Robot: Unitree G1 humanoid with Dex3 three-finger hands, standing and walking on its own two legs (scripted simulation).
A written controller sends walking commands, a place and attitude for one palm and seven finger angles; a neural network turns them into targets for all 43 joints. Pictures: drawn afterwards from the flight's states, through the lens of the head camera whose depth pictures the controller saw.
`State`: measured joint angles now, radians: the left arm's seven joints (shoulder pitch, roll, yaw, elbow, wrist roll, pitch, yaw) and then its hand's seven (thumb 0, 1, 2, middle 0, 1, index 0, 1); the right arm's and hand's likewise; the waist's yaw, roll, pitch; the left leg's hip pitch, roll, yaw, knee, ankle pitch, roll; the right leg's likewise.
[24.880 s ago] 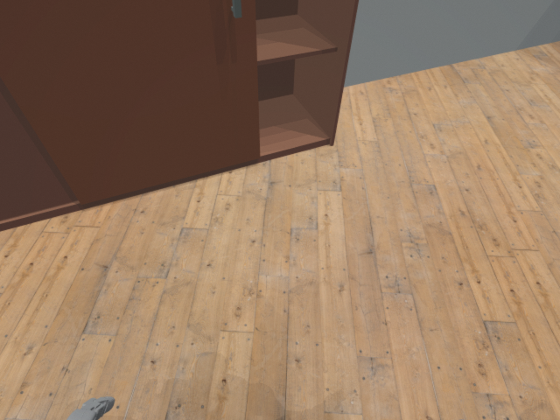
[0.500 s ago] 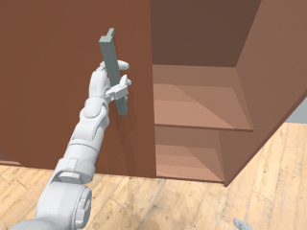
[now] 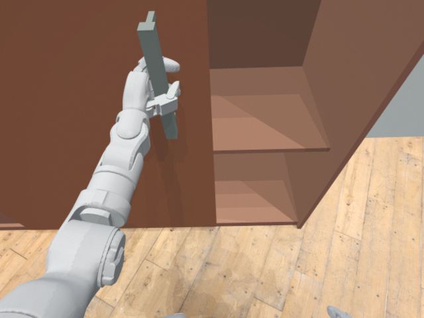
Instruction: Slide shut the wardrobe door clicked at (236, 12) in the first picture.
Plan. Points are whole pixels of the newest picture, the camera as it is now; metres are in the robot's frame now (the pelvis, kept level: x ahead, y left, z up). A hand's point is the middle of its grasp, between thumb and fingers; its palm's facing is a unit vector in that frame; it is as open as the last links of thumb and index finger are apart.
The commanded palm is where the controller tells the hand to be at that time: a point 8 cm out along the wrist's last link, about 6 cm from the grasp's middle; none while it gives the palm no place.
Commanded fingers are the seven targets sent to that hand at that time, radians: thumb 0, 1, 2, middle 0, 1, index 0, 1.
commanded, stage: step sideways, sliding the door along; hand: left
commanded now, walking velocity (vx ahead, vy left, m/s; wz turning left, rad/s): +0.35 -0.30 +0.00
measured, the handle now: (163, 84) +0.51 +0.10 +0.15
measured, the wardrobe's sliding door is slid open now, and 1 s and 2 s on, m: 0.39 0.29 0.00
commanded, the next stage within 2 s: stop walking and hold the door there in 2.00 s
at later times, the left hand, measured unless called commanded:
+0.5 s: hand (186, 95) +0.48 +0.05 +0.15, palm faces +0.11 -0.99 -0.10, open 5.6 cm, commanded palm +0.45 +0.06 +0.16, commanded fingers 0.00 0.90 0.90 -0.45 -1.40 -0.45 -1.40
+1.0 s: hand (232, 94) +0.48 -0.03 +0.15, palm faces +0.36 -0.93 -0.10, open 6.1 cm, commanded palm +0.44 -0.05 +0.15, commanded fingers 0.00 0.90 0.90 -0.45 -1.40 -0.45 -1.40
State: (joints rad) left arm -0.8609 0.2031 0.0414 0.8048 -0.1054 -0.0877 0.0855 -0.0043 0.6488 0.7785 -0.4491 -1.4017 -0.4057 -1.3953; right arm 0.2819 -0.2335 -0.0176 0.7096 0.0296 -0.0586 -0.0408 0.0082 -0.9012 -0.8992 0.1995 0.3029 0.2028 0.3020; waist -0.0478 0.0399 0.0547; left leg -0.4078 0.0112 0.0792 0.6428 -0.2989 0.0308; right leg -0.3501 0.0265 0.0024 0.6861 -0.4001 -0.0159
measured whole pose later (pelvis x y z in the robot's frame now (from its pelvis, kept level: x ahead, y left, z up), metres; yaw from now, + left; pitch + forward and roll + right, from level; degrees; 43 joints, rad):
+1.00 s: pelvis +0.08 -0.24 +0.00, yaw +10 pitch -4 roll +0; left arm -0.59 0.19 0.06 0.29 -0.11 -0.06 0.18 0.01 0.70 0.78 -0.45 -1.40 -0.30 -1.40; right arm 0.05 -0.26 -0.05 0.65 0.07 -0.02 -0.05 0.01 -0.90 -0.90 0.19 0.30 0.20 0.30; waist 0.06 0.08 0.29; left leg -0.30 0.11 0.02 0.74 -0.37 -0.01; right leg -0.29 -0.08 -0.10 0.63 -0.25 0.01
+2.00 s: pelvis +0.07 -0.52 +0.00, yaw +4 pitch -3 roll +2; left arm -0.53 0.20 0.11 0.17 -0.11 -0.04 0.20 0.01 0.75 0.83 -0.36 -1.40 -0.16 -1.32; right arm 0.11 -0.22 -0.07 0.61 0.05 0.00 0.00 0.01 -0.90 -0.90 0.20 0.30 0.20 0.30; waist 0.06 -0.03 0.27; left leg -0.23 0.09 0.13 0.56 -0.25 -0.04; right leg -0.41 0.05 -0.04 0.81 -0.37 -0.04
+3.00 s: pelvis +0.10 -0.62 +0.02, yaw -5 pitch -1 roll +0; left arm -0.34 0.47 0.38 0.62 -0.06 -0.16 0.16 -0.13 0.62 0.82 -0.42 -1.34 -0.26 -1.36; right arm 0.30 -0.26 -0.01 0.75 0.05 -0.05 -0.09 0.01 -0.90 -0.90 0.20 0.30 0.21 0.30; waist 0.02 0.05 0.01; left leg -0.24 0.05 0.17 0.49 -0.23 0.03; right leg -0.22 -0.03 -0.04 0.47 -0.23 0.02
